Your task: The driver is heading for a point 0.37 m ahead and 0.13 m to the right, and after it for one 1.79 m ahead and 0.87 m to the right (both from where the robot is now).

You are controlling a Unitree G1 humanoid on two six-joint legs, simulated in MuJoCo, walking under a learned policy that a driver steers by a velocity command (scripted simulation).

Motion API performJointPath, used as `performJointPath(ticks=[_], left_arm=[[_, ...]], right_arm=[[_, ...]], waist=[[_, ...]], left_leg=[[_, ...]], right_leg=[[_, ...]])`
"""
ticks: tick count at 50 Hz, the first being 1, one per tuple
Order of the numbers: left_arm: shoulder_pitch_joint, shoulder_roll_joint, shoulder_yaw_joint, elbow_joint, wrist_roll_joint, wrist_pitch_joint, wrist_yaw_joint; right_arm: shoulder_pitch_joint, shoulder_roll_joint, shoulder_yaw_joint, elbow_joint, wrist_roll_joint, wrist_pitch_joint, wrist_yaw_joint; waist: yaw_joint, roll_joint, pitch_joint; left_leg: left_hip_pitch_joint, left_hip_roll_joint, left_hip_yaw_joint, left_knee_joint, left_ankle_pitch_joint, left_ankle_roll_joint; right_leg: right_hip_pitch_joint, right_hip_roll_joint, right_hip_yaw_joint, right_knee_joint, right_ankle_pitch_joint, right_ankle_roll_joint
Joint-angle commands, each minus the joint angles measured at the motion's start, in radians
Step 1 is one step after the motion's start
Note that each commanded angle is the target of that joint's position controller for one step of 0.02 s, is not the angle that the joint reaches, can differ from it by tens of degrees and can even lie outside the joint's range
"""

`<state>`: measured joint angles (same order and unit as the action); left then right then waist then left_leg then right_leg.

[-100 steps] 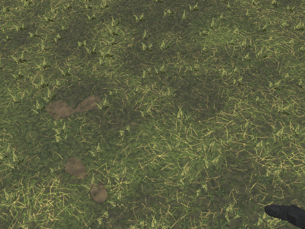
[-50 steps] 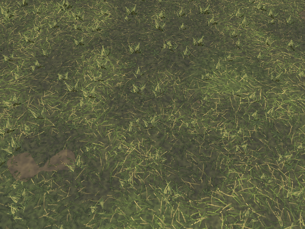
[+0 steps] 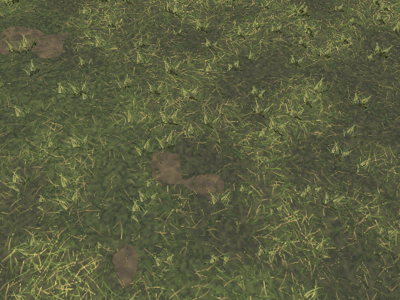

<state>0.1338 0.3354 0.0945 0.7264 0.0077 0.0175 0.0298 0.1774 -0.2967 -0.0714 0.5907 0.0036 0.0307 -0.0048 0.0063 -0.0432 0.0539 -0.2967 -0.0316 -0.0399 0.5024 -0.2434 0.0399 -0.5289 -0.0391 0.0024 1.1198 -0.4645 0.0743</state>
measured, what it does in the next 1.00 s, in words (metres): walks ahead, turning right: right foot, then left foot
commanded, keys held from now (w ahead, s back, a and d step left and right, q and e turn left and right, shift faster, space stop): e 0.06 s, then w+e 0.94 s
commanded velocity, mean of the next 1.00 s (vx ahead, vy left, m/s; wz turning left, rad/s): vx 0.35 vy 0.00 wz -0.36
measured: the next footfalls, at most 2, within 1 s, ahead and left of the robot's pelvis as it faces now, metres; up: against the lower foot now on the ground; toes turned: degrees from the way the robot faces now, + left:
right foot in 0.34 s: +0.06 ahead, -0.13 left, +0.00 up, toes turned -7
left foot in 0.78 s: +0.44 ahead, +0.01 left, +0.00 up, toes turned -23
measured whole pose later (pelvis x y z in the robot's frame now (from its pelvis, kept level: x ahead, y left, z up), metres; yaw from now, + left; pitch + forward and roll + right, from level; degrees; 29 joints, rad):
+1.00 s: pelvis +0.35 -0.08 +0.00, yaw -27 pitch +1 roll +3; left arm 0.25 0.33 0.07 0.67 -0.03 -0.01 0.01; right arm 0.25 -0.27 -0.07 0.76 -0.01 -0.10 0.01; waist -0.02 -0.05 0.04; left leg -0.19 -0.04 0.10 0.36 -0.19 0.03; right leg -0.58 -0.08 0.05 1.15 -0.32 0.00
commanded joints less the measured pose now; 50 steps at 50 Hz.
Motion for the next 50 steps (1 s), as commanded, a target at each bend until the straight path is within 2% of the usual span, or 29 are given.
performJointPath(ticks=[1, 3, 4, 5, 7, 10, 13, 16, 17, 18, 19, 20, 21, 23, 24, 28, 32, 36, 38, 39, 40, 41, 42, 43, 44, 45, 46, 48, 50], left_arm=[[0.033, 0.078, 0.019, -0.044, -0.004, -0.009, 0.0], [0.037, 0.034, -0.002, -0.034, -0.009, -0.006, -0.007], [0.033, 0.013, -0.014, -0.03, -0.007, -0.006, -0.014], [0.012, 0.01, -0.02, -0.036, -0.012, -0.007, -0.021], [-0.028, 0.065, -0.012, -0.061, -0.029, -0.011, -0.028], [-0.033, 0.076, -0.013, -0.068, -0.035, -0.032, -0.034], [0.006, 0.051, -0.022, -0.055, -0.037, -0.053, -0.045], [0.147, 0.037, -0.019, 0.009, -0.035, -0.063, -0.051], [0.229, 0.054, -0.011, 0.038, -0.037, -0.064, -0.048], [0.341, 0.122, 0.007, 0.054, -0.039, -0.068, -0.039], [0.38, 0.235, 0.034, 0.04, -0.028, -0.081, -0.05], [0.344, 0.171, 0.016, 0.018, -0.017, -0.096, -0.052], [0.304, 0.127, 0.004, 0.002, -0.014, -0.104, -0.048], [0.264, 0.107, -0.004, -0.017, -0.023, -0.099, -0.041], [0.263, 0.094, -0.011, -0.023, -0.023, -0.092, -0.034], [0.274, 0.111, -0.005, -0.029, -0.024, -0.076, -0.006], [0.324, 0.131, 0.005, -0.012, -0.033, -0.067, 0.003], [0.308, 0.142, 0.017, -0.007, -0.041, -0.059, 0.007], [0.279, 0.127, 0.015, -0.02, -0.033, -0.052, 0.003], [0.259, 0.096, 0.003, -0.042, -0.022, -0.05, -0.002], [0.283, 0.009, -0.026, -0.071, 0.011, -0.053, -0.003], [0.444, -0.045, -0.042, -0.094, -0.047, -0.066, -0.008], [0.373, 0.083, -0.017, -0.061, -0.067, -0.065, -0.006], [0.254, 0.128, -0.004, -0.08, -0.059, -0.062, -0.009], [0.206, 0.109, -0.006, -0.086, -0.044, -0.06, -0.008], [0.178, 0.096, -0.004, -0.097, -0.032, -0.059, -0.013], [0.188, 0.079, -0.004, -0.101, -0.039, -0.053, -0.02], [0.179, 0.037, -0.014, -0.113, -0.043, -0.04, -0.025], [0.13, 0.02, -0.022, -0.139, -0.034, -0.034, -0.026]], right_arm=[[-0.068, -0.113, -0.022, -0.066, -0.007, -0.02, -0.02], [-0.076, -0.069, -0.003, -0.046, -0.017, -0.026, -0.022], [-0.055, -0.056, 0.002, -0.028, -0.017, -0.028, -0.021], [-0.027, -0.08, -0.005, -0.012, -0.018, -0.028, -0.019], [0.015, -0.167, -0.028, 0.012, -0.018, -0.03, -0.01], [0.037, -0.169, -0.03, 0.04, -0.005, -0.048, -0.004], [0.022, -0.167, -0.031, 0.055, 0.01, -0.065, 0.0], [-0.04, -0.146, -0.029, 0.054, 0.02, -0.066, 0.007], [-0.055, -0.107, -0.018, 0.05, 0.013, -0.07, 0.008], [-0.09, -0.037, 0.003, 0.025, -0.005, -0.079, 0.012], [-0.149, -0.044, 0.001, -0.045, -0.002, -0.104, 0.013], [-0.142, -0.103, -0.012, -0.035, 0.02, -0.126, 0.018], [-0.126, -0.117, -0.017, -0.022, 0.031, -0.139, 0.029], [-0.13, -0.117, -0.019, -0.004, -0.003, -0.151, 0.033], [-0.135, -0.108, -0.021, -0.003, -0.012, -0.152, 0.036], [-0.194, -0.046, 0.0, -0.007, -0.006, -0.146, 0.04], [-0.299, -0.04, 0.008, -0.033, 0.008, -0.15, 0.05], [-0.263, -0.095, -0.012, -0.03, 0.016, -0.159, 0.048], [-0.115, -0.143, -0.04, 0.005, 0.014, -0.164, 0.035], [0.034, -0.176, -0.055, 0.03, 0.005, -0.164, 0.026], [0.204, -0.242, -0.064, 0.041, -0.008, -0.154, 0.015], [0.197, -0.267, -0.063, 0.068, -0.022, -0.148, 0.031], [0.138, -0.143, -0.038, 0.046, -0.007, -0.145, 0.029], [0.088, -0.097, -0.026, 0.048, 0.001, -0.138, 0.021], [0.054, -0.089, -0.021, 0.057, -0.005, -0.135, 0.021], [0.032, -0.072, -0.017, 0.069, -0.012, -0.134, 0.02], [0.019, -0.069, -0.015, 0.077, -0.02, -0.139, 0.016], [0.015, -0.071, -0.019, 0.1, -0.009, -0.151, 0.014], [0.015, -0.099, -0.029, 0.12, -0.004, -0.157, 0.013]], waist=[[0.02, 0.169, -0.177], [0.017, 0.166, -0.178], [0.001, 0.172, -0.187], [-0.027, 0.195, -0.164], [-0.068, 0.232, -0.081], [-0.077, 0.19, -0.006], [-0.053, 0.159, 0.0], [0.032, 0.111, -0.036], [0.062, 0.079, -0.053], [0.091, -0.103, -0.085], [0.102, -0.293, -0.052], [0.094, -0.172, -0.026], [0.07, -0.126, 0.002], [0.05, -0.027, 0.011], [0.041, -0.027, -0.001], [0.048, -0.044, 0.004], [0.086, -0.071, 0.031], [0.045, -0.097, 0.02], [-0.036, -0.109, -0.074], [-0.111, -0.091, -0.205], [-0.147, 0.089, -0.392], [-0.036, 0.465, -0.482], [-0.068, 0.283, -0.324], [-0.082, 0.18, -0.19], [-0.06, 0.097, -0.127], [-0.042, 0.1, -0.084], [-0.019, 0.134, -0.073], [-0.007, 0.143, -0.047], [-0.006, 0.116, -0.012]], left_leg=[[0.165, 0.233, -0.184, -0.142, 0.518, 0.187], [0.156, 0.209, -0.134, -0.144, 0.454, 0.169], [0.149, 0.199, -0.123, -0.169, 0.29, 0.163], [0.131, 0.204, -0.141, -0.209, 0.08, 0.168], [0.112, 0.252, -0.238, -0.283, -0.223, 0.192], [0.155, 0.311, -0.306, -0.316, -0.337, 0.195], [0.155, 0.314, -0.266, -0.316, -0.317, 0.183], [0.027, 0.242, -0.128, -0.22, -0.276, 0.132], [-0.046, 0.199, -0.064, -0.106, -0.24, 0.099], [-0.188, 0.098, 0.074, 0.213, -0.169, 0.022], [-0.508, -0.052, 0.083, 0.474, -0.324, -0.035], [-0.6, 0.015, -0.023, 0.602, -0.339, -0.028], [-0.631, 0.053, -0.044, 0.623, -0.23, -0.015], [-0.612, 0.084, -0.027, 0.545, -0.084, -0.025], [-0.556, 0.089, -0.022, 0.492, -0.032, -0.036], [-0.401, 0.037, 0.026, 0.243, 0.156, -0.092], [-0.262, 0.002, 0.029, 0.057, 0.28, -0.099], [-0.181, 0.014, -0.014, -0.011, 0.241, -0.061], [0.027, -0.006, 0.023, -0.049, 0.197, -0.014], [0.277, 0.063, -0.026, -0.021, 0.188, 0.032], [0.575, 0.273, -0.267, 0.011, 0.076, 0.089], [0.748, 0.469, -0.792, -0.178, -0.179, 0.235], [0.627, 0.426, -0.722, -0.23, -0.324, 0.194], [0.481, 0.388, -0.518, -0.229, -0.247, 0.157], [0.351, 0.345, -0.397, -0.24, -0.086, 0.144], [0.266, 0.309, -0.31, -0.261, 0.007, 0.142], [0.21, 0.29, -0.243, -0.287, 0.052, 0.138], [0.162, 0.291, -0.162, -0.334, 0.107, 0.158], [0.147, 0.309, -0.103, -0.369, 0.165, 0.176]], right_leg=[[-0.035, -0.008, 0.03, 0.023, 0.11, 0.016], [0.041, -0.029, 0.029, -0.143, 0.149, 0.018], [0.089, -0.037, 0.018, -0.232, 0.167, 0.014], [0.112, -0.032, -0.002, -0.287, 0.169, 0.006], [0.071, -0.012, -0.026, -0.319, 0.116, -0.021], [0.003, -0.023, -0.009, -0.383, 0.054, -0.077], [0.057, -0.025, -0.022, -0.455, 0.049, -0.125], [0.325, 0.032, -0.09, -0.622, 0.172, -0.163], [0.434, 0.026, -0.051, -0.637, 0.156, -0.181], [0.564, -0.139, 0.213, -0.751, 0.103, -0.244], [0.659, -0.317, 0.694, -0.916, -0.077, -0.419], [0.666, -0.346, 0.727, -0.944, -0.122, -0.441], [0.665, -0.304, 0.638, -0.93, -0.075, -0.407], [0.641, -0.238, 0.485, -0.918, 0.142, -0.35], [0.611, -0.204, 0.422, -0.922, 0.24, -0.328], [0.484, -0.116, 0.262, -0.929, 0.435, -0.292], [0.385, -0.11, 0.263, -0.915, 0.404, -0.27], [0.453, -0.16, 0.338, -0.845, 0.479, -0.237], [0.456, -0.115, 0.312, -0.672, 0.726, -0.202], [0.363, -0.057, 0.281, -0.46, 0.707, -0.168], [0.182, 0.038, 0.212, -0.143, 0.333, -0.135], [-0.129, 0.128, 0.191, 0.139, -0.156, -0.097], [-0.217, 0.041, 0.202, 0.226, -0.073, -0.09], [-0.227, 0.002, 0.154, 0.209, 0.026, -0.09], [-0.182, -0.038, 0.135, 0.18, 0.091, -0.088], [-0.156, -0.063, 0.135, 0.133, 0.126, -0.088], [-0.113, -0.085, 0.134, 0.113, 0.147, -0.089], [-0.116, -0.099, 0.113, 0.071, 0.147, -0.082], [-0.166, -0.109, 0.109, -0.002, 0.184, -0.068]])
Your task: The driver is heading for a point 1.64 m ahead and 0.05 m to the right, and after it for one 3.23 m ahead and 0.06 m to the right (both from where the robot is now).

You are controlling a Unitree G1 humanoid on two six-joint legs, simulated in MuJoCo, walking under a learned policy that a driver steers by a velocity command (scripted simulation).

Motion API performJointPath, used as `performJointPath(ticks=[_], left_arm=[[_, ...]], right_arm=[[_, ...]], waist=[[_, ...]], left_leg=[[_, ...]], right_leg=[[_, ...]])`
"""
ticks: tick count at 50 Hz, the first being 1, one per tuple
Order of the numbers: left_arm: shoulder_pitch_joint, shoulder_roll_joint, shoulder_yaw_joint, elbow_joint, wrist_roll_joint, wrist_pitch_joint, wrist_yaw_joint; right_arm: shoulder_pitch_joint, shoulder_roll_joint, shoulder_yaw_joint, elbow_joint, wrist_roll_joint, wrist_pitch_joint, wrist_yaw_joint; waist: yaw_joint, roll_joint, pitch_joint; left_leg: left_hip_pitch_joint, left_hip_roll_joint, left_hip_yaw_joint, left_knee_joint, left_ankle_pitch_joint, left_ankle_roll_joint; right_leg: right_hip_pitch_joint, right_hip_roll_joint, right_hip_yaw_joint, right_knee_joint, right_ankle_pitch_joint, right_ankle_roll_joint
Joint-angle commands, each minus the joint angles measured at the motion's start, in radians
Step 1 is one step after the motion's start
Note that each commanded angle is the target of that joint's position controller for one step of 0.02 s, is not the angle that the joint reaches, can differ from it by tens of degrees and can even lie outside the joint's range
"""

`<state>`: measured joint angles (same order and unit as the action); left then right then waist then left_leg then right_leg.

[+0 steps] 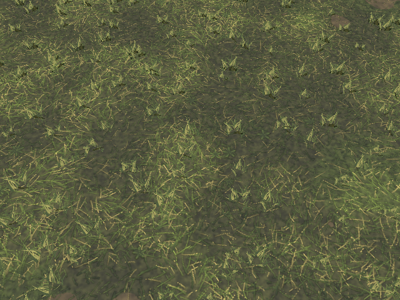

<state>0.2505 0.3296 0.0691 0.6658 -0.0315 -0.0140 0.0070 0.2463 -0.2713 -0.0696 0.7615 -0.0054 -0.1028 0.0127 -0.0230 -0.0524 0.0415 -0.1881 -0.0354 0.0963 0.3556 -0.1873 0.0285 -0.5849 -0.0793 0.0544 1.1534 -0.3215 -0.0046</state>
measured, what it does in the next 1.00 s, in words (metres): walks ahead: right foot, then left foot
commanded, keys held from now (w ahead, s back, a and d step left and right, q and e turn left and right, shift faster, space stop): w+e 0.36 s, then w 0.14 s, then w+q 0.50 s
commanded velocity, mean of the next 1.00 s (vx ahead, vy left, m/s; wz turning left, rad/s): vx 0.50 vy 0.00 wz -0.17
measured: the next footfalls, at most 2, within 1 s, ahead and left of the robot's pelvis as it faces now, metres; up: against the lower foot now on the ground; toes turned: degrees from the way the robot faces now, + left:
right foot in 0.28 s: +0.33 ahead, -0.17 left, +0.00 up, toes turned -13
left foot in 0.84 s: +0.68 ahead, -0.04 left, +0.00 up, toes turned -10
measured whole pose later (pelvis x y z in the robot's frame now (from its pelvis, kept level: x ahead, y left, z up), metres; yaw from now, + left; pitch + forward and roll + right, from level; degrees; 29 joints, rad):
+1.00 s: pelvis +0.59 -0.10 +0.00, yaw -6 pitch +2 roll +0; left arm 0.24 0.30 0.03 0.69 0.01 -0.10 0.00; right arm 0.26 -0.30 -0.05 0.72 0.01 -0.06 0.03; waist -0.02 -0.02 0.04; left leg -0.31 -0.11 -0.03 0.44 -0.16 0.10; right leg -0.46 -0.03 0.06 1.15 -0.36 0.01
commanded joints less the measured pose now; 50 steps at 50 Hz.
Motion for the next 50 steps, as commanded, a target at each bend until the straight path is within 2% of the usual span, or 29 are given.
performJointPath(ticks=[1, 6, 10, 12, 13, 14, 15, 16, 17, 18, 19, 20, 21, 25, 28, 32, 36, 38, 39, 40, 41, 42, 43, 44, 45, 46, 47, 48, 50], left_arm=[[-0.005, 0.024, 0.001, -0.086, 0.01, -0.003, -0.006], [-0.139, 0.011, -0.012, -0.115, 0.009, -0.023, -0.039], [-0.222, 0.028, -0.006, -0.163, 0.006, -0.021, -0.06], [-0.17, 0.068, 0.015, -0.167, 0.013, -0.014, -0.061], [-0.056, 0.103, 0.038, -0.142, 0.014, -0.009, -0.057], [0.124, 0.162, 0.073, -0.094, 0.009, -0.001, -0.044], [0.224, 0.264, 0.101, -0.075, 0.0, 0.009, -0.022], [0.172, 0.306, 0.093, -0.12, 0.002, -0.009, -0.031], [0.163, 0.207, 0.065, -0.129, 0.009, -0.027, -0.043], [0.14, 0.173, 0.053, -0.116, 0.016, -0.04, -0.044], [0.075, 0.143, 0.043, -0.114, 0.017, -0.045, -0.042], [0.022, 0.106, 0.03, -0.121, 0.025, -0.049, -0.038], [-0.008, 0.093, 0.023, -0.13, 0.036, -0.05, -0.033], [0.017, 0.105, 0.021, -0.085, 0.031, -0.066, -0.016], [0.034, 0.106, 0.018, -0.054, 0.032, -0.066, -0.006], [0.084, 0.124, 0.02, -0.002, 0.033, -0.073, -0.008], [0.118, 0.13, 0.027, 0.048, 0.029, -0.061, -0.008], [0.108, 0.14, 0.033, 0.057, 0.026, -0.05, -0.001], [0.092, 0.15, 0.035, 0.054, 0.028, -0.044, 0.004], [0.078, 0.159, 0.037, 0.049, 0.03, -0.037, 0.01], [0.061, 0.153, 0.033, 0.041, 0.032, -0.027, 0.017], [0.078, 0.128, 0.019, 0.019, 0.047, -0.029, 0.029], [0.2, 0.016, -0.017, -0.015, 0.06, -0.054, 0.012], [0.135, 0.076, -0.014, -0.006, 0.035, -0.086, -0.003], [0.036, 0.119, -0.004, -0.041, -0.001, -0.108, -0.016], [-0.025, 0.111, -0.011, -0.058, 0.005, -0.122, -0.015], [-0.061, 0.108, -0.007, -0.067, 0.031, -0.127, -0.01], [-0.052, 0.111, -0.001, -0.071, 0.044, -0.121, -0.008], [-0.015, 0.09, -0.004, -0.069, 0.051, -0.104, -0.007]], right_arm=[[-0.05, -0.139, -0.035, -0.044, 0.004, -0.023, -0.005], [-0.033, -0.181, -0.04, -0.018, 0.01, -0.007, -0.01], [0.021, -0.226, -0.053, 0.01, 0.032, 0.017, -0.01], [0.023, -0.259, -0.062, 0.01, 0.042, 0.033, -0.014], [0.014, -0.266, -0.063, 0.007, 0.047, 0.042, -0.016], [0.021, -0.235, -0.051, 0.001, 0.042, 0.045, -0.02], [0.07, -0.138, -0.018, -0.032, 0.002, 0.039, -0.02], [0.089, -0.084, 0.011, -0.083, -0.004, 0.009, -0.011], [-0.021, -0.192, -0.013, -0.096, 0.031, -0.015, 0.002], [-0.073, -0.19, -0.01, -0.114, 0.05, -0.029, 0.006], [-0.067, -0.169, -0.003, -0.1, 0.034, -0.034, -0.001], [-0.052, -0.174, -0.008, -0.085, 0.014, -0.028, -0.007], [-0.03, -0.174, -0.009, -0.073, 0.011, -0.016, -0.004], [-0.053, -0.123, 0.005, -0.063, -0.004, 0.016, -0.006], [-0.134, -0.1, 0.017, -0.071, 0.006, 0.017, 0.001], [-0.233, -0.086, 0.028, -0.092, 0.024, 0.01, 0.021], [-0.284, -0.094, 0.027, -0.126, 0.03, 0.005, 0.047], [-0.267, -0.101, 0.024, -0.134, 0.027, 0.004, 0.059], [-0.227, -0.114, 0.016, -0.13, 0.024, 0.005, 0.06], [-0.155, -0.139, 0.002, -0.116, 0.02, 0.009, 0.056], [-0.021, -0.178, -0.023, -0.083, 0.018, 0.012, 0.049], [0.131, -0.244, -0.045, -0.064, 0.02, 0.019, 0.037], [0.178, -0.33, -0.064, -0.065, 0.024, 0.017, 0.036], [0.2, -0.231, -0.041, -0.063, 0.037, 0.019, 0.035], [0.152, -0.202, -0.033, -0.072, 0.03, 0.022, 0.027], [0.103, -0.189, -0.03, -0.087, 0.025, 0.024, 0.022], [0.053, -0.17, -0.023, -0.096, 0.021, 0.027, 0.019], [0.028, -0.154, -0.015, -0.11, 0.011, 0.026, 0.014], [0.007, -0.156, -0.017, -0.118, 0.013, 0.03, 0.006]], waist=[[0.021, 0.116, 0.004], [-0.028, 0.09, 0.027], [-0.044, 0.097, 0.047], [0.004, 0.128, -0.008], [0.075, 0.127, -0.074], [0.164, 0.101, -0.166], [0.156, -0.105, -0.249], [0.081, -0.242, -0.415], [0.146, -0.088, -0.381], [0.129, -0.061, -0.242], [0.077, 0.034, -0.162], [0.041, 0.026, -0.13], [0.017, 0.0, -0.118], [0.016, 0.011, -0.079], [0.052, -0.004, -0.04], [0.105, -0.008, 0.014], [0.119, 0.005, 0.052], [0.1, -0.004, 0.036], [0.074, -0.019, 0.002], [0.035, -0.035, -0.058], [-0.039, -0.015, -0.142], [-0.098, 0.061, -0.254], [-0.02, 0.319, -0.366], [-0.082, 0.249, -0.423], [-0.095, 0.199, -0.277], [-0.076, 0.094, -0.198], [-0.041, 0.042, -0.119], [-0.008, 0.061, -0.104], [0.027, 0.099, -0.088]], left_leg=[[0.049, 0.316, -0.208, -0.229, 0.137, 0.192], [0.091, 0.27, -0.017, -0.22, 0.227, 0.142], [0.214, 0.307, 0.038, -0.166, 0.325, 0.107], [0.261, 0.308, 0.076, -0.018, 0.65, 0.085], [0.245, 0.29, 0.105, 0.152, 0.78, 0.067], [0.123, 0.253, 0.128, 0.389, 0.751, 0.032], [-0.216, 0.168, 0.135, 0.752, 0.185, -0.024], [-0.499, -0.018, -0.08, 1.028, -0.412, -0.056], [-0.602, 0.041, -0.206, 1.065, -0.349, -0.037], [-0.63, 0.076, -0.186, 1.011, -0.265, -0.016], [-0.582, 0.125, -0.181, 0.916, -0.19, -0.015], [-0.51, 0.158, -0.181, 0.836, -0.142, -0.019], [-0.45, 0.173, -0.18, 0.812, -0.11, -0.026], [-0.431, 0.166, -0.144, 0.659, 0.004, -0.08], [-0.449, 0.161, -0.133, 0.457, 0.21, -0.09], [-0.42, 0.131, -0.112, 0.279, 0.363, -0.062], [-0.511, 0.107, -0.122, 0.204, 0.251, -0.005], [-0.494, 0.083, -0.107, 0.187, 0.16, 0.027], [-0.428, 0.054, -0.08, 0.186, 0.116, 0.045], [-0.319, 0.013, -0.043, 0.192, 0.084, 0.065], [-0.129, -0.032, -0.016, 0.166, 0.114, 0.093], [0.167, 0.088, -0.203, 0.189, 0.176, 0.152], [0.525, 0.334, -0.759, 0.106, -0.005, 0.36], [0.609, 0.353, -0.925, -0.023, -0.15, 0.365], [0.514, 0.331, -0.782, -0.044, -0.141, 0.316], [0.382, 0.291, -0.677, -0.048, -0.061, 0.285], [0.246, 0.256, -0.596, -0.062, 0.068, 0.27], [0.162, 0.228, -0.545, -0.083, 0.162, 0.267], [0.079, 0.204, -0.499, -0.111, 0.261, 0.28]], right_leg=[[-0.126, -0.072, 0.055, -0.076, 0.084, 0.018], [-0.068, -0.044, -0.025, -0.368, 0.329, 0.004], [-0.051, -0.012, -0.08, -0.494, 0.267, -0.043], [0.06, 0.057, -0.137, -0.513, 0.16, -0.086], [0.21, 0.107, -0.166, -0.543, 0.149, -0.116], [0.477, 0.147, -0.157, -0.574, 0.19, -0.154], [0.793, -0.054, 0.189, -0.6, 0.16, -0.248], [0.974, -0.248, 0.773, -0.802, -0.073, -0.424], [0.95, -0.245, 0.74, -0.873, -0.133, -0.367], [0.824, -0.212, 0.601, -0.874, -0.079, -0.33], [0.674, -0.173, 0.478, -0.867, 0.046, -0.297], [0.568, -0.141, 0.386, -0.871, 0.179, -0.278], [0.497, -0.122, 0.343, -0.891, 0.258, -0.274], [0.401, -0.092, 0.205, -0.947, 0.438, -0.282], [0.42, -0.061, 0.106, -0.969, 0.4, -0.237], [0.457, -0.088, 0.057, -0.999, 0.293, -0.21], [0.63, -0.156, 0.032, -0.958, 0.368, -0.197], [0.692, -0.173, 0.007, -0.9, 0.524, -0.174], [0.704, -0.165, -0.015, -0.843, 0.698, -0.158], [0.708, -0.149, -0.04, -0.742, 0.897, -0.14], [0.662, -0.105, -0.09, -0.551, 1.011, -0.108], [0.451, -0.071, -0.119, -0.269, 0.788, -0.066], [0.01, 0.15, -0.086, 0.117, -0.021, 0.021], [-0.131, 0.152, 0.073, 0.229, -0.223, 0.017], [-0.209, 0.094, 0.084, 0.225, -0.153, 0.002], [-0.194, 0.052, 0.068, 0.158, -0.085, -0.008], [-0.161, 0.026, 0.054, 0.063, -0.046, -0.003], [-0.096, 0.006, 0.056, 0.012, -0.018, 0.004], [-0.051, -0.003, 0.041, -0.071, -0.015, 0.033]])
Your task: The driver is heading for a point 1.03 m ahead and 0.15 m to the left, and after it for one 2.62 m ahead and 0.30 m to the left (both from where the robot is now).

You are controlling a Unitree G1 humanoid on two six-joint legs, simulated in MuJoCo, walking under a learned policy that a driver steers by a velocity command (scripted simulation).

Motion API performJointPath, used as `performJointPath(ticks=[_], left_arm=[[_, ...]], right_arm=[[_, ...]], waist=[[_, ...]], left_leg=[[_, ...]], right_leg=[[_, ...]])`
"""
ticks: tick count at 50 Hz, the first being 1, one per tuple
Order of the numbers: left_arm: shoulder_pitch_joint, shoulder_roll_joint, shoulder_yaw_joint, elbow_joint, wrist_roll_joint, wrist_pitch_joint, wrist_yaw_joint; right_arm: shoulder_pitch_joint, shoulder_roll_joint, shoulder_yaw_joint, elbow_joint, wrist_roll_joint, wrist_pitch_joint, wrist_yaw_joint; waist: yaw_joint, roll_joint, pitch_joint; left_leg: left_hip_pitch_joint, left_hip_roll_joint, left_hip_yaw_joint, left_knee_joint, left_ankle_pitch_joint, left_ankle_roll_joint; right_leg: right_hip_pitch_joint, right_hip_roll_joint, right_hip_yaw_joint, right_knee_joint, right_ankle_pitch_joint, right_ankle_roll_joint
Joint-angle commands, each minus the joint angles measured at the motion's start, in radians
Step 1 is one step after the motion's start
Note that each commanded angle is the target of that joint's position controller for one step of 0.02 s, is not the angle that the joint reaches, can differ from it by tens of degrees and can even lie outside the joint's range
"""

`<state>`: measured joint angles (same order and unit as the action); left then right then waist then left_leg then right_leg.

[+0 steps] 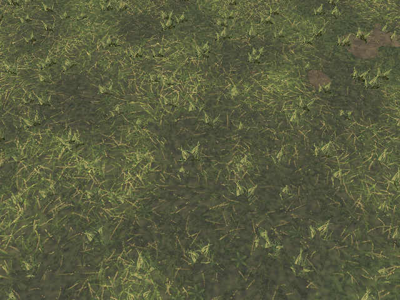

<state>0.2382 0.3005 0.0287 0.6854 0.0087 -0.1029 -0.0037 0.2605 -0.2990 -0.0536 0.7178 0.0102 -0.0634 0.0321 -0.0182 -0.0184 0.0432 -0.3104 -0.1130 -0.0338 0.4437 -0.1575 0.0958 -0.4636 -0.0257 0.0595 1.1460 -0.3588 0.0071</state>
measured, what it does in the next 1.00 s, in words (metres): walks ahead, turning left: right foot, then left foot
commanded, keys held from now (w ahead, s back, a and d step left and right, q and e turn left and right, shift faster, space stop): w+q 0.66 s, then w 0.16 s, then w+e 0.18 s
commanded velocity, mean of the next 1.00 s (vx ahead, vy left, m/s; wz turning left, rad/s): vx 0.50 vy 0.00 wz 0.44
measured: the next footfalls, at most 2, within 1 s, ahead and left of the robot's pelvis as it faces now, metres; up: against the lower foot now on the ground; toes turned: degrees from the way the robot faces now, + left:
right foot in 0.30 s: +0.36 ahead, -0.13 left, +0.00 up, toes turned +15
left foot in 0.82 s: +0.53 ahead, +0.23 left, +0.00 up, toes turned +30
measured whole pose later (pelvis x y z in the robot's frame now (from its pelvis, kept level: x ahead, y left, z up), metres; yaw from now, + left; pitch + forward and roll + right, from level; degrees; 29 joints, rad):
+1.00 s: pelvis +0.51 +0.12 +0.00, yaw +27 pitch +1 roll +1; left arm 0.25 0.31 0.05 0.81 -0.03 -0.07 -0.01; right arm 0.23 -0.26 -0.05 0.70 -0.01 -0.06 0.03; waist 0.00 -0.04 0.05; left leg -0.25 -0.05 0.07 0.42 -0.19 0.07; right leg -0.52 -0.10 0.03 1.16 -0.33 0.00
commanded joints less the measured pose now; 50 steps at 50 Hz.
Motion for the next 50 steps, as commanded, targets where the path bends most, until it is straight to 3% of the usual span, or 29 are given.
performJointPath(ticks=[1, 3, 6, 9, 12, 14, 15, 16, 17, 18, 19, 20, 21, 23, 25, 27, 32, 36, 38, 39, 40, 41, 42, 43, 44, 45, 46, 47, 50], left_arm=[[0.002, 0.106, 0.032, -0.085, 0.012, -0.006, 0.005], [-0.051, 0.078, 0.02, -0.101, 0.014, 0.002, 0.009], [-0.166, 0.05, 0.008, -0.119, 0.008, -0.004, 0.005], [-0.244, 0.066, 0.014, -0.135, -0.009, -0.014, -0.006], [-0.232, 0.104, 0.035, -0.133, -0.017, -0.024, -0.011], [-0.124, 0.13, 0.055, -0.105, -0.015, -0.031, -0.006], [-0.013, 0.165, 0.07, -0.093, 0.0, -0.036, 0.001], [0.108, 0.242, 0.09, -0.081, 0.02, -0.03, 0.008], [0.161, 0.234, 0.095, -0.048, -0.001, -0.015, -0.002], [0.111, 0.15, 0.074, -0.064, -0.01, -0.011, -0.002], [0.07, 0.117, 0.064, -0.067, -0.007, -0.003, 0.002], [0.032, 0.098, 0.056, -0.062, -0.002, 0.0, 0.002], [0.008, 0.078, 0.049, -0.054, 0.003, 0.0, 0.004], [-0.008, 0.071, 0.049, -0.038, 0.002, -0.007, 0.003], [-0.004, 0.09, 0.058, -0.018, -0.003, -0.014, 0.002], [0.004, 0.114, 0.067, 0.004, -0.001, -0.015, 0.003], [0.024, 0.15, 0.075, 0.044, -0.009, 0.0, 0.009], [0.094, 0.178, 0.082, 0.094, -0.032, 0.019, 0.004], [0.096, 0.203, 0.088, 0.108, -0.042, 0.029, 0.004], [0.09, 0.217, 0.09, 0.114, -0.045, 0.035, 0.006], [0.081, 0.21, 0.083, 0.117, -0.046, 0.04, 0.01], [0.09, 0.174, 0.066, 0.108, -0.028, 0.035, 0.015], [0.199, 0.04, 0.016, 0.065, 0.001, 0.02, 0.001], [0.156, 0.104, 0.026, 0.093, -0.028, -0.003, -0.008], [0.052, 0.164, 0.046, 0.058, -0.069, -0.011, -0.013], [0.006, 0.147, 0.04, 0.044, -0.068, -0.014, -0.01], [-0.013, 0.137, 0.042, 0.047, -0.045, -0.011, -0.004], [0.016, 0.136, 0.047, 0.059, -0.038, 0.003, -0.005], [0.076, 0.08, 0.041, 0.088, -0.04, 0.046, -0.002]], right_arm=[[-0.006, -0.134, -0.034, -0.071, 0.001, -0.009, -0.018], [0.005, -0.163, -0.043, -0.063, 0.006, -0.006, -0.031], [0.037, -0.173, -0.048, -0.046, 0.014, 0.006, -0.044], [0.094, -0.173, -0.049, -0.025, 0.02, 0.02, -0.05], [0.097, -0.164, -0.05, -0.021, 0.02, 0.028, -0.053], [0.072, -0.142, -0.045, -0.031, 0.015, 0.032, -0.05], [0.068, -0.095, -0.028, -0.044, 0.006, 0.028, -0.045], [0.157, -0.026, -0.006, -0.066, 0.008, 0.021, -0.043], [0.208, -0.052, -0.001, -0.083, 0.024, 0.014, -0.043], [0.153, -0.142, -0.024, -0.066, 0.031, 0.017, -0.043], [0.067, -0.161, -0.032, -0.08, 0.022, 0.024, -0.043], [0.026, -0.148, -0.033, -0.093, 0.012, 0.026, -0.041], [0.01, -0.135, -0.037, -0.1, 0.009, 0.029, -0.038], [0.024, -0.094, -0.031, -0.102, 0.018, 0.04, -0.03], [-0.003, -0.068, -0.025, -0.117, 0.014, 0.047, -0.027], [-0.04, -0.057, -0.02, -0.131, 0.009, 0.047, -0.025], [-0.172, -0.031, -0.007, -0.156, 0.011, 0.029, 0.004], [-0.264, -0.026, -0.003, -0.2, 0.014, 0.024, 0.021], [-0.242, -0.052, -0.015, -0.206, 0.006, 0.024, 0.023], [-0.176, -0.081, -0.031, -0.193, 0.001, 0.026, 0.02], [-0.031, -0.123, -0.056, -0.152, 0.001, 0.028, 0.013], [0.129, -0.185, -0.084, -0.11, 0.003, 0.036, -0.003], [0.168, -0.298, -0.098, -0.101, -0.001, 0.034, -0.014], [0.189, -0.215, -0.073, -0.12, 0.0, 0.026, -0.014], [0.144, -0.169, -0.056, -0.105, -0.01, 0.016, -0.01], [0.093, -0.146, -0.049, -0.094, -0.007, 0.008, -0.01], [0.038, -0.112, -0.039, -0.085, -0.01, 0.001, -0.009], [-0.001, -0.079, -0.029, -0.087, -0.019, -0.007, -0.008], [-0.037, -0.076, -0.034, -0.062, -0.02, -0.038, -0.007]], waist=[[0.029, 0.065, -0.079], [0.018, 0.065, -0.053], [-0.028, 0.087, -0.044], [-0.059, 0.1, -0.05], [-0.036, 0.127, -0.054], [0.03, 0.14, -0.086], [0.085, 0.101, -0.188], [0.088, -0.096, -0.341], [0.073, -0.318, -0.381], [0.091, -0.172, -0.241], [0.097, -0.094, -0.138], [0.081, -0.055, -0.071], [0.061, -0.068, -0.038], [0.039, -0.103, -0.023], [0.036, -0.085, -0.012], [0.041, -0.06, -0.009], [0.086, -0.035, 0.012], [0.103, -0.029, 0.042], [0.065, -0.052, 0.015], [0.016, -0.066, -0.034], [-0.069, -0.053, -0.115], [-0.141, -0.016, -0.207], [-0.06, 0.248, -0.345], [-0.114, 0.182, -0.479], [-0.125, 0.139, -0.316], [-0.09, 0.099, -0.21], [-0.054, 0.074, -0.141], [-0.015, 0.094, -0.114], [0.033, 0.083, -0.07]], left_leg=[[0.155, 0.273, -0.337, -0.207, 0.267, 0.213], [0.081, 0.242, -0.279, -0.22, 0.281, 0.198], [0.017, 0.179, -0.224, -0.202, 0.206, 0.137], [0.053, 0.194, -0.283, -0.161, 0.122, 0.112], [0.149, 0.233, -0.38, -0.078, 0.076, 0.086], [0.145, 0.208, -0.387, 0.023, 0.124, 0.053], [0.086, 0.16, -0.337, 0.206, 0.104, 0.022], [-0.175, 0.033, -0.203, 0.529, -0.157, -0.044], [-0.402, 0.036, -0.141, 0.748, -0.444, -0.07], [-0.471, 0.097, -0.159, 0.836, -0.367, -0.08], [-0.473, 0.129, -0.12, 0.85, -0.285, -0.087], [-0.453, 0.156, -0.105, 0.817, -0.227, -0.092], [-0.427, 0.184, -0.103, 0.778, -0.187, -0.094], [-0.375, 0.208, -0.077, 0.74, -0.152, -0.099], [-0.395, 0.219, -0.068, 0.686, -0.113, -0.111], [-0.425, 0.228, -0.068, 0.604, -0.046, -0.122], [-0.367, 0.21, 0.002, 0.327, 0.177, -0.105], [-0.33, 0.179, 0.039, 0.199, 0.108, -0.059], [-0.247, 0.132, 0.075, 0.159, 0.008, -0.019], [-0.137, 0.097, 0.099, 0.135, -0.017, 0.005], [0.081, 0.058, 0.118, 0.073, 0.047, 0.036], [0.376, 0.118, 0.015, 0.095, 0.095, 0.069], [0.74, 0.424, -0.515, 0.053, -0.034, 0.241], [0.75, 0.518, -0.744, -0.083, -0.088, 0.292], [0.637, 0.481, -0.554, -0.099, -0.024, 0.238], [0.494, 0.435, -0.407, -0.108, 0.054, 0.196], [0.37, 0.397, -0.314, -0.136, 0.121, 0.169], [0.28, 0.371, -0.245, -0.173, 0.166, 0.155], [0.156, 0.366, -0.131, -0.275, 0.2, 0.159]], right_leg=[[-0.161, -0.057, 0.021, -0.109, 0.027, 0.037], [-0.144, -0.042, -0.005, -0.24, 0.119, 0.065], [-0.05, 0.004, -0.015, -0.474, 0.36, 0.078], [0.006, 0.04, 0.0, -0.594, 0.433, 0.072], [0.037, 0.036, 0.038, -0.658, 0.351, 0.036], [0.19, 0.029, 0.016, -0.715, 0.316, -0.013], [0.394, -0.062, 0.084, -0.7, 0.289, -0.066], [0.742, -0.282, 0.395, -0.713, 0.171, -0.187], [0.825, -0.41, 0.744, -0.811, -0.087, -0.272], [0.712, -0.375, 0.671, -0.848, -0.214, -0.238], [0.594, -0.331, 0.513, -0.855, -0.135, -0.2], [0.487, -0.287, 0.398, -0.878, -0.007, -0.188], [0.42, -0.252, 0.311, -0.902, 0.083, -0.179], [0.347, -0.219, 0.195, -0.949, 0.174, -0.178], [0.336, -0.225, 0.122, -0.981, 0.252, -0.197], [0.361, -0.236, 0.062, -0.994, 0.331, -0.209], [0.403, -0.209, -0.111, -0.992, 0.425, -0.171], [0.489, -0.249, -0.142, -0.966, 0.498, -0.16], [0.536, -0.263, -0.163, -0.882, 0.762, -0.149], [0.542, -0.257, -0.185, -0.781, 0.928, -0.135], [0.487, -0.226, -0.226, -0.607, 1.002, -0.109], [0.286, -0.189, -0.24, -0.367, 0.809, -0.071], [-0.147, -0.025, -0.216, 0.038, -0.014, -0.003], [-0.223, 0.019, 0.002, 0.204, -0.239, -0.006], [-0.302, -0.026, 0.024, 0.231, -0.18, -0.019], [-0.296, -0.071, 0.014, 0.162, -0.095, -0.028], [-0.264, -0.102, 0.008, 0.09, -0.035, -0.024], [-0.198, -0.123, 0.022, 0.054, 0.014, -0.02], [-0.133, -0.125, 0.037, -0.001, 0.088, 0.007]])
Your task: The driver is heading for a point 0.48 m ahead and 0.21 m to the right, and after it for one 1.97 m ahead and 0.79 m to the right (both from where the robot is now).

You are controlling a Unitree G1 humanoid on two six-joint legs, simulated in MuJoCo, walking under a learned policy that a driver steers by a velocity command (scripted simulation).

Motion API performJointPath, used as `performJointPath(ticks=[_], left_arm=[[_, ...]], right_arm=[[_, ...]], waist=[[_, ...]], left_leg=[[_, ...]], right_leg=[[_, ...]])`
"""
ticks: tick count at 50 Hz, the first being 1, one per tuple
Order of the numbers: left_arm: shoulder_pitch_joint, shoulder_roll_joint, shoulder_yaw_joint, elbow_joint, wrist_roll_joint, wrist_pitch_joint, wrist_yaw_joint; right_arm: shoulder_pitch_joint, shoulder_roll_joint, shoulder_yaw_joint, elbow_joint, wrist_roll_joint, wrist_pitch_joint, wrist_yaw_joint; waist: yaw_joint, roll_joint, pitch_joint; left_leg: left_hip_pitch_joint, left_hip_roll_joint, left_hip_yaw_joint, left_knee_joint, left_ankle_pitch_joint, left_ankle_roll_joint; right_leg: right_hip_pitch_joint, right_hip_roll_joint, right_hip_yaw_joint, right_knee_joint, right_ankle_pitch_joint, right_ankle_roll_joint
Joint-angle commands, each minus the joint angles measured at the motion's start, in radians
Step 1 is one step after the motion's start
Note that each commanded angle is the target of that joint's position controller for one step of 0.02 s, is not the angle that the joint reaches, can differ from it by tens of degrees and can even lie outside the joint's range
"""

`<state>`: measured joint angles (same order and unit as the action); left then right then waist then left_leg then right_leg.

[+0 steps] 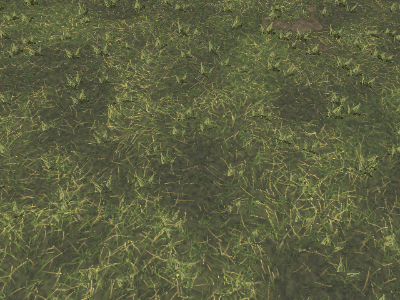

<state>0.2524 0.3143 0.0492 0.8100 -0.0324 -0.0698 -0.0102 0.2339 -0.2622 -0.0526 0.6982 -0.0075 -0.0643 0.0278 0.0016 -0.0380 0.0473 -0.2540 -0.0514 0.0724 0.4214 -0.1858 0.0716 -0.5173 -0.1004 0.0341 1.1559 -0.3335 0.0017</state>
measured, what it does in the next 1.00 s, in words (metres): walks ahead, turning right: right foot, then left foot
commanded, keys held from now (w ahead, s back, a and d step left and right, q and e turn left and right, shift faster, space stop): w+e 1.00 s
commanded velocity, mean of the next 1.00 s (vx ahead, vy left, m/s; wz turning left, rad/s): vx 0.50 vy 0.00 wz -0.50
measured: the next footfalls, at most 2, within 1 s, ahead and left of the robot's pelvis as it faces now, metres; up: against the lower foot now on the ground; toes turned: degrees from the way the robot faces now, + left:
right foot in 0.36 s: +0.35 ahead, -0.17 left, +0.00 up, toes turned -14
left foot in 0.82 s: +0.68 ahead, -0.06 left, +0.00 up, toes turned -32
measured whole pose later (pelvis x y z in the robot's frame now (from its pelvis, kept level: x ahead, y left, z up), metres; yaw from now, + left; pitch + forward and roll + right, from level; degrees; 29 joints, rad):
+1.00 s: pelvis +0.56 -0.12 +0.00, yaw -34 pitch +1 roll +1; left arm 0.29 0.32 0.07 0.69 -0.03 -0.01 0.00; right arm 0.22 -0.26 -0.06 0.75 -0.01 -0.10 0.01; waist -0.01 -0.05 0.02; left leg -0.25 -0.02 0.05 0.43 -0.19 0.02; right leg -0.52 -0.03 0.07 1.17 -0.34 -0.01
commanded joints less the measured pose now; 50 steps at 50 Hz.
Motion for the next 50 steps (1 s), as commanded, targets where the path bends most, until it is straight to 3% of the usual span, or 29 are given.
performJointPath(ticks=[1, 3, 7, 12, 13, 15, 16, 17, 18, 19, 20, 21, 22, 23, 24, 26, 28, 32, 36, 38, 40, 41, 42, 43, 44, 45, 46, 48, 50], left_arm=[[0.042, 0.057, 0.019, -0.043, 0.003, 0.02, 0.008], [-0.003, 0.048, 0.019, -0.056, 0.008, 0.023, 0.009], [-0.11, 0.019, 0.007, -0.085, 0.012, 0.011, -0.013], [-0.237, 0.014, 0.0, -0.158, 0.013, 0.01, -0.044], [-0.244, 0.019, 0.002, -0.171, 0.013, 0.01, -0.051], [-0.204, 0.047, 0.017, -0.183, 0.014, 0.016, -0.058], [-0.13, 0.074, 0.033, -0.174, 0.014, 0.02, -0.057], [0.009, 0.117, 0.059, -0.143, 0.011, 0.023, -0.05], [0.172, 0.192, 0.093, -0.109, 0.009, 0.031, -0.032], [0.172, 0.299, 0.113, -0.11, -0.002, 0.028, -0.023], [0.199, 0.222, 0.088, -0.138, 0.007, 0.016, -0.025], [0.165, 0.172, 0.073, -0.134, 0.017, 0.007, -0.024], [0.104, 0.152, 0.068, -0.142, 0.014, 0.002, -0.022], [0.038, 0.121, 0.058, -0.154, 0.014, 0.002, -0.02], [-0.001, 0.097, 0.049, -0.172, 0.026, 0.001, -0.015], [-0.025, 0.097, 0.049, -0.185, 0.026, 0.0, -0.008], [-0.012, 0.123, 0.056, -0.178, 0.022, 0.0, 0.004], [0.033, 0.145, 0.064, -0.159, 0.012, 0.013, 0.024], [0.094, 0.142, 0.065, -0.135, 0.004, 0.025, 0.027], [0.092, 0.137, 0.066, -0.135, 0.006, 0.029, 0.03], [0.068, 0.113, 0.061, -0.144, 0.011, 0.034, 0.029], [0.068, 0.064, 0.043, -0.154, 0.018, 0.031, 0.025], [0.156, -0.004, 0.021, -0.175, 0.014, 0.026, 0.024], [0.206, 0.025, 0.017, -0.195, -0.004, 0.02, 0.025], [0.156, 0.118, 0.039, -0.176, -0.01, 0.023, 0.026], [0.072, 0.139, 0.046, -0.188, 0.001, 0.029, 0.026], [0.033, 0.128, 0.047, -0.198, 0.011, 0.032, 0.024], [0.026, 0.096, 0.049, -0.205, 0.008, 0.039, 0.015], [0.021, 0.059, 0.042, -0.213, 0.004, 0.048, 0.01]], right_arm=[[-0.013, -0.121, -0.038, -0.031, -0.006, -0.044, -0.006], [-0.001, -0.125, -0.041, -0.007, -0.013, -0.049, -0.015], [0.008, -0.145, -0.044, 0.019, -0.006, -0.046, -0.027], [0.087, -0.178, -0.058, 0.074, 0.015, -0.015, -0.035], [0.087, -0.186, -0.061, 0.079, 0.019, -0.005, -0.038], [0.068, -0.214, -0.068, 0.076, 0.022, 0.012, -0.049], [0.058, -0.226, -0.071, 0.072, 0.022, 0.022, -0.055], [0.041, -0.225, -0.068, 0.067, 0.025, 0.029, -0.061], [0.051, -0.201, -0.055, 0.054, 0.015, 0.023, -0.067], [0.163, -0.05, -0.007, 0.004, -0.019, -0.004, -0.046], [0.074, -0.113, -0.011, 0.001, 0.01, -0.045, -0.03], [-0.029, -0.164, -0.025, -0.032, 0.049, -0.068, -0.019], [-0.056, -0.154, -0.018, -0.042, 0.043, -0.081, -0.021], [-0.064, -0.156, -0.023, -0.036, 0.016, -0.084, -0.028], [-0.046, -0.165, -0.03, -0.032, 0.005, -0.074, -0.03], [-0.016, -0.149, -0.031, -0.029, -0.004, -0.051, -0.029], [-0.042, -0.12, -0.021, -0.038, -0.009, -0.034, -0.032], [-0.196, -0.079, 0.0, -0.072, -0.005, -0.036, -0.026], [-0.267, -0.115, -0.012, -0.094, 0.016, -0.05, -0.012], [-0.247, -0.142, -0.024, -0.092, 0.018, -0.059, -0.007], [-0.136, -0.164, -0.042, -0.062, 0.016, -0.068, -0.01], [-0.027, -0.198, -0.057, -0.048, 0.001, -0.074, -0.017], [0.095, -0.278, -0.075, -0.036, -0.02, -0.071, -0.025], [0.151, -0.278, -0.081, -0.004, -0.003, -0.057, -0.014], [0.098, -0.192, -0.058, -0.023, 0.009, -0.053, -0.014], [0.055, -0.157, -0.047, -0.028, 0.008, -0.044, -0.019], [0.014, -0.134, -0.038, -0.026, 0.002, -0.039, -0.021], [-0.02, -0.107, -0.027, -0.012, -0.006, -0.04, -0.025], [-0.016, -0.112, -0.032, 0.005, 0.001, -0.049, -0.026]], waist=[[0.014, 0.094, -0.049], [0.004, 0.084, -0.02], [-0.036, 0.08, 0.014], [-0.082, 0.068, 0.053], [-0.076, 0.075, 0.049], [-0.035, 0.113, -0.005], [0.01, 0.13, -0.058], [0.092, 0.118, -0.132], [0.165, 0.043, -0.226], [0.05, -0.232, -0.313], [0.118, -0.117, -0.442], [0.136, -0.072, -0.307], [0.095, 0.005, -0.211], [0.053, 0.043, -0.142], [0.016, 0.019, -0.123], [-0.016, 0.006, -0.103], [-0.017, 0.008, -0.075], [0.044, -0.032, -0.048], [0.069, -0.052, -0.052], [0.048, -0.073, -0.054], [-0.017, -0.088, -0.083], [-0.07, -0.051, -0.175], [-0.07, 0.152, -0.326], [-0.055, 0.385, -0.366], [-0.073, 0.244, -0.233], [-0.078, 0.168, -0.138], [-0.062, 0.126, -0.077], [-0.028, 0.159, -0.035], [-0.023, 0.159, -0.029]], left_leg=[[0.084, 0.302, -0.198, -0.274, 0.238, 0.177], [0.102, 0.288, -0.124, -0.292, 0.262, 0.158], [0.123, 0.254, 0.011, -0.314, 0.265, 0.109], [0.316, 0.318, 0.058, -0.255, 0.348, 0.089], [0.351, 0.328, 0.067, -0.221, 0.422, 0.08], [0.389, 0.33, 0.095, -0.096, 0.747, 0.054], [0.386, 0.322, 0.109, 0.024, 0.897, 0.039], [0.322, 0.29, 0.135, 0.216, 0.925, 0.01], [0.108, 0.248, 0.136, 0.498, 0.69, -0.032], [-0.368, 0.036, 0.076, 0.873, -0.275, -0.105], [-0.489, 0.001, -0.162, 0.99, -0.407, -0.09], [-0.567, 0.056, -0.185, 0.976, -0.319, -0.065], [-0.548, 0.099, -0.176, 0.89, -0.234, -0.052], [-0.494, 0.13, -0.168, 0.798, -0.191, -0.058], [-0.417, 0.15, -0.174, 0.753, -0.16, -0.066], [-0.362, 0.154, -0.16, 0.675, -0.139, -0.096], [-0.347, 0.144, -0.133, 0.566, -0.083, -0.13], [-0.26, 0.086, -0.115, 0.246, 0.202, -0.154], [-0.208, 0.054, -0.149, 0.107, 0.244, -0.14], [-0.182, 0.056, -0.165, 0.078, 0.174, -0.113], [-0.036, 0.054, -0.142, 0.028, 0.131, -0.07], [0.156, 0.133, -0.201, 0.033, 0.101, -0.023], [0.501, 0.354, -0.512, 0.006, -0.032, 0.093], [0.594, 0.481, -0.884, -0.107, -0.325, 0.183], [0.491, 0.45, -0.814, -0.144, -0.457, 0.152], [0.377, 0.411, -0.657, -0.144, -0.367, 0.115], [0.27, 0.367, -0.534, -0.163, -0.233, 0.101], [0.155, 0.31, -0.377, -0.207, -0.076, 0.086], [0.13, 0.301, -0.283, -0.243, 0.016, 0.101]], right_leg=[[-0.104, -0.048, 0.071, -0.042, 0.102, 0.021], [-0.158, -0.04, 0.087, -0.133, 0.215, 0.031], [-0.125, -0.014, 0.022, -0.384, 0.435, 0.018], [-0.196, 0.007, -0.033, -0.526, 0.365, -0.031], [-0.195, 0.018, -0.05, -0.537, 0.316, -0.045], [-0.099, 0.076, -0.11, -0.536, 0.207, -0.084], [0.003, 0.116, -0.138, -0.529, 0.159, -0.108], [0.201, 0.159, -0.147, -0.577, 0.189, -0.142], [0.505, 0.101, -0.004, -0.612, 0.222, -0.195], [0.867, -0.166, 0.557, -0.676, 0.071, -0.391], [0.951, -0.229, 0.809, -0.825, -0.026, -0.427], [0.869, -0.204, 0.663, -0.853, 0.033, -0.372], [0.725, -0.161, 0.543, -0.852, 0.121, -0.338], [0.584, -0.125, 0.451, -0.862, 0.237, -0.316], [0.487, -0.099, 0.395, -0.882, 0.33, -0.311], [0.388, -0.073, 0.343, -0.916, 0.412, -0.317], [0.302, -0.047, 0.278, -0.931, 0.462, -0.31], [0.225, 0.029, 0.203, -0.916, 0.338, -0.239], [0.291, -0.005, 0.299, -0.851, 0.219, -0.21], [0.343, -0.031, 0.363, -0.791, 0.201, -0.194], [0.338, -0.005, 0.376, -0.693, 0.233, -0.161], [0.284, 0.048, 0.325, -0.519, 0.223, -0.127], [0.029, 0.171, 0.194, -0.192, -0.022, -0.059], [-0.208, 0.176, 0.136, 0.039, -0.277, -0.031], [-0.281, 0.115, 0.158, 0.132, -0.197, -0.022], [-0.285, 0.083, 0.119, 0.149, -0.118, -0.017], [-0.257, 0.054, 0.105, 0.115, -0.057, -0.014], [-0.188, 0.005, 0.094, 0.048, 0.009, -0.012], [-0.182, -0.007, 0.073, 0.011, 0.041, -0.004]])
